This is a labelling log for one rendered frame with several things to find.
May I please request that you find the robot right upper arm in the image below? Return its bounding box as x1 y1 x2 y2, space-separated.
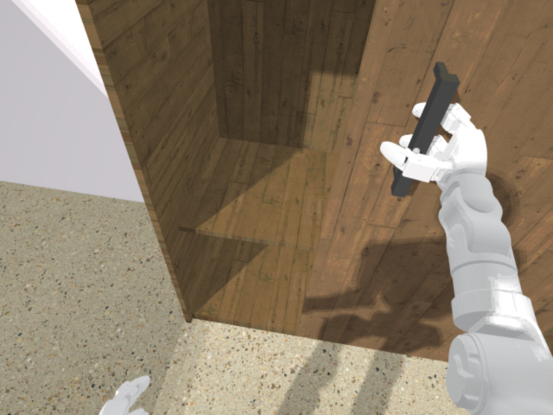
446 332 553 415

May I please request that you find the handle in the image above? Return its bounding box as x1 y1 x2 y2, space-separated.
391 61 460 197

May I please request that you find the robot left hand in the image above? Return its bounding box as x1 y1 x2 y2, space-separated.
99 375 150 415

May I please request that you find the robot right hand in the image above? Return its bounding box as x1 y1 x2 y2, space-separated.
380 102 487 191

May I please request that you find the right robot forearm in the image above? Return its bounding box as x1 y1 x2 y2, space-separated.
438 173 553 361

